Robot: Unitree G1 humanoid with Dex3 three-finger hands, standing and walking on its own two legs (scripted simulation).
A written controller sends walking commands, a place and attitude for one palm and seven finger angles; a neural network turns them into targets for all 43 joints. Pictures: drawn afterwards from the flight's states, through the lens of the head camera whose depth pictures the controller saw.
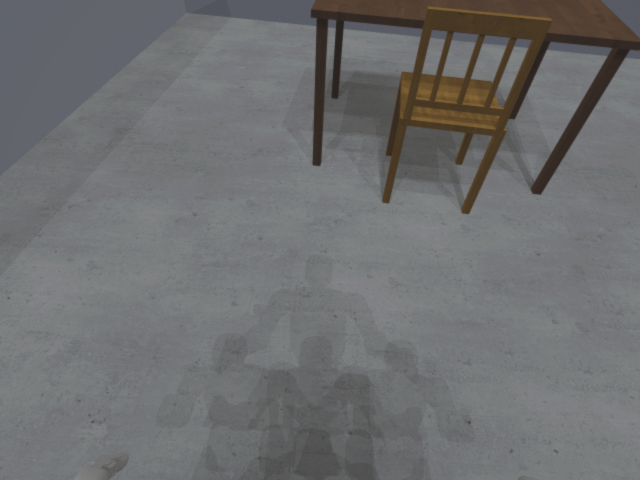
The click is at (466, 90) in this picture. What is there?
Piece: chair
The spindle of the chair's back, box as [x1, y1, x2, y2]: [457, 34, 484, 103]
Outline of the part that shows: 482,34 478,35 458,96 457,103 462,102 484,35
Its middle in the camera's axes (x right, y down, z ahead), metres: +0.52 -0.59 +1.35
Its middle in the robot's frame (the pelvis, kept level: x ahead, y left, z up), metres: +1.41 -0.46 -0.11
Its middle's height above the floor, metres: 0.65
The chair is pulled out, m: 0.00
